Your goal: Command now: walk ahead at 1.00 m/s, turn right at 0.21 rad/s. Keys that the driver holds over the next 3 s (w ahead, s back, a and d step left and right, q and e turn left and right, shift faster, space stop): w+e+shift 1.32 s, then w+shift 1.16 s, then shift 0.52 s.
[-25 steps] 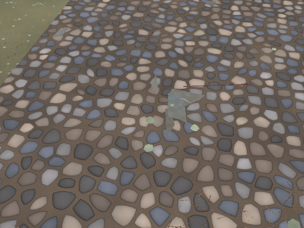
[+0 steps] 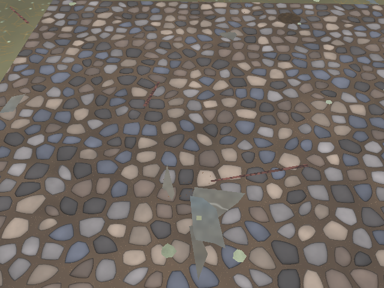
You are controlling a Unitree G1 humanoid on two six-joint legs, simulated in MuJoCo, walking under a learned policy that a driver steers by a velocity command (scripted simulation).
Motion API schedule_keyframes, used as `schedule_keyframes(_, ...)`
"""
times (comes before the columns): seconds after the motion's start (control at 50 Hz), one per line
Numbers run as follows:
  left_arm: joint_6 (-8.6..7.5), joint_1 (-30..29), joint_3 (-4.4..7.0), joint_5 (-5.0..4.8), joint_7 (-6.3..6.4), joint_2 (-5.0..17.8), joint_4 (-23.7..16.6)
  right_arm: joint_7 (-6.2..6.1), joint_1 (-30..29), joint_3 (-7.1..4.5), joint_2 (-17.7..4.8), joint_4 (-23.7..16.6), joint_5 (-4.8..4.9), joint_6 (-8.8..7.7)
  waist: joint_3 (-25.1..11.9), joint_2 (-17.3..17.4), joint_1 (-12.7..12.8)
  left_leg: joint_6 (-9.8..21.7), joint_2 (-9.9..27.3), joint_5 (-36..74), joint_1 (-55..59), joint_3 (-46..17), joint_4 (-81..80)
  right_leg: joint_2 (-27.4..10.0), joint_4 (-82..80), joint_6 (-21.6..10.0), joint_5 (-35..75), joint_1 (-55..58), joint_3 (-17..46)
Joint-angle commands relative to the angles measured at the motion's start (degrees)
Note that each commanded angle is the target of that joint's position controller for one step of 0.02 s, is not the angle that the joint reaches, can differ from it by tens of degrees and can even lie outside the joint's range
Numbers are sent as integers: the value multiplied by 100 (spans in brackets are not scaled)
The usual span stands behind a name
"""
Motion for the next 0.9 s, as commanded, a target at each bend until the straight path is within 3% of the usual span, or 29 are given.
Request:
schedule_keyframes(0.02,-67,-382,-5,-13,-72,157,-315,-122,-547,-79,-703,-504,7,-195,795,279,190,582,1258,1261,-1189,-408,-1325,97,-1212,43,1562,426,-366)
schedule_keyframes(0.1,-134,-1171,3,-172,-286,123,-650,-212,85,-48,-815,-263,-4,-147,1007,278,-97,156,1485,1989,27,178,-1452,577,-2435,-184,2100,463,-487)
schedule_keyframes(0.16,-184,-1173,138,-204,-475,387,-854,-309,-37,-95,-1146,-374,-155,21,556,689,174,-182,1665,5479,1195,524,-570,1179,-2619,-377,1454,871,-1051)
schedule_keyframes(0.18,-144,-926,204,-206,-491,521,-871,-375,-87,-139,-1291,-430,-235,95,275,951,406,-248,1756,7036,1495,589,63,1415,-2428,-446,954,1175,-1264)
schedule_keyframes(0.2,-70,-109,317,-211,-477,730,-716,-438,-288,-183,-1400,-513,-303,183,-134,1214,888,-263,1851,8179,1532,608,1155,1562,-2202,-570,449,1886,-1320)
schedule_keyframes(0.22,26,1397,484,-187,-414,1077,-323,-454,-737,-213,-1488,-671,-337,257,-743,1301,1607,-244,1854,8511,1056,583,2782,1504,-2173,-795,266,3328,-1054)
schedule_keyframes(0.24,148,2596,596,-134,-301,1387,-60,-453,-1062,-190,-1393,-870,-296,211,-1212,647,2098,-265,1424,6602,-465,596,5019,1049,-2280,-993,-256,5183,-80)
schedule_keyframes(0.26,120,2301,672,-91,-296,1723,-127,-262,-203,134,-89,-1137,-106,-40,-1587,-2092,988,-806,70,-1080,-3894,-230,7817,-476,-2963,-2455,-1983,7520,3411)
schedule_keyframes(0.28,102,2315,589,-1,-219,1149,-127,-126,-690,86,-794,-1373,112,-392,-2165,-1079,1282,-269,194,-916,-4422,-1318,7709,-538,-4246,-2290,-3751,7611,4957)
schedule_keyframes(0.3,41,2235,510,125,-180,882,-173,-105,-1421,39,-937,-1648,293,-508,-1269,-566,1224,-39,480,-720,-4581,-1341,7266,-390,-4418,-1893,-3371,6892,4426)
schedule_keyframes(0.32,-23,1920,438,140,-255,674,-169,-126,-1796,82,-798,-1823,199,-560,-550,581,847,63,641,-525,-4371,-1255,6645,-180,-4591,-1723,-2564,5679,3940)
schedule_keyframes(0.34,-75,1521,407,109,-265,577,-262,-157,-1766,57,-744,-1783,53,-530,-326,796,520,29,817,-436,-4011,-1260,6119,40,-4574,-1715,-1945,4813,3454)
schedule_keyframes(0.36,-66,1192,387,116,-233,574,-378,-148,-1510,35,-714,-1739,-26,-440,-57,736,210,-80,939,-400,-3628,-1279,5801,356,-4683,-1695,-1571,4041,3014)
schedule_keyframes(0.4,-13,1025,370,-32,-174,529,-416,-176,-1445,-19,-747,-1783,-89,-285,295,568,-2,-341,1079,-416,-3395,-1082,5114,654,-4789,-1643,-1147,3131,2497)
schedule_keyframes(0.44,-14,1099,377,-94,-53,599,-443,-233,-2107,9,-702,-2107,-172,-240,650,492,144,-590,1048,189,-3099,-774,3983,891,-4912,-1602,-659,2199,2051)
schedule_keyframes(0.48,13,1219,417,-103,51,691,-415,-238,-2845,71,-446,-2395,-191,-243,763,231,449,-707,830,1489,-2390,-571,2651,1224,-4806,-1342,-463,1508,1665)
schedule_keyframes(0.52,44,1526,471,-142,52,780,-324,-236,-3185,28,-431,-2558,-77,-240,552,43,750,-777,531,2405,-1545,-517,1864,1241,-4742,-1069,-832,1311,1780)
schedule_keyframes(0.6,98,1758,500,-260,109,659,-181,-253,-3408,-215,-884,-2754,213,-273,399,-295,801,-783,525,1933,-1643,-1009,899,968,-3874,-811,-887,2952,2454)
schedule_keyframes(0.62,140,1731,522,-224,119,675,-175,-253,-3155,-308,-1043,-2719,241,-312,213,-351,619,-690,495,1617,-1431,-964,858,887,-3419,-722,-182,3318,2499)
schedule_keyframes(0.64,182,1623,526,-152,94,702,-215,-264,-2383,-443,-1235,-2586,253,-343,-321,-363,162,-526,513,1329,-667,-869,905,1004,-2488,-547,844,3552,2321)
schedule_keyframes(0.66,210,1327,438,28,33,549,-405,-306,-993,-510,-1357,-2397,257,-308,-1356,-394,-551,-267,1083,757,1060,-1144,1536,1090,-923,-357,1050,2970,1999)
schedule_keyframes(0.68,183,2281,213,-34,-17,-265,-568,-307,-131,-562,-1801,-2240,15,-257,-2567,1695,-162,643,2692,-1056,3444,-3865,1104,1771,1316,-95,-2187,1065,1302)
schedule_keyframes(0.7,154,2417,79,-357,10,1,-733,-167,-57,-573,-1760,-2067,37,-231,-2814,3169,-95,966,3365,-3556,3740,-6137,196,1282,2477,-78,-2799,-194,915)
schedule_keyframes(0.72,210,1733,173,-354,70,463,-668,-224,-449,-476,-1141,-2249,34,-149,-1703,2187,-363,679,2975,-3661,2954,-5368,-11,937,2777,-45,-2208,-696,700)
schedule_keyframes(0.74,226,1105,228,-180,63,688,-758,-263,-621,-421,-981,-2135,13,-63,-893,1140,-420,441,2698,-2504,2106,-4225,18,775,2680,-33,-1855,-729,450)
schedule_keyframes(0.76,217,604,247,-26,32,647,-891,-261,-706,-407,-973,-2004,-69,-11,-329,357,-365,325,2444,-1190,1256,-3326,-11,571,2409,-52,-1676,-512,329)
schedule_keyframes(0.8,297,587,269,-145,-57,431,-1030,-232,-1041,-320,-715,-1793,-122,-31,129,590,64,299,2172,-276,220,-2333,-238,196,2041,-85,-1527,-100,366)
schedule_keyframes(0.84,431,600,228,-242,-88,204,-1137,-157,-1183,-282,-521,-1589,28,-52,304,735,271,269,2117,113,-147,-1674,-438,-22,1935,-122,-1560,-191,300)
schedule_keyframes(0.9,467,388,191,-135,-129,209,-1270,-171,-1435,-341,-774,-1438,7,-64,636,586,469,285,2082,990,-552,-700,-743,-107,1500,20,-724,-382,256)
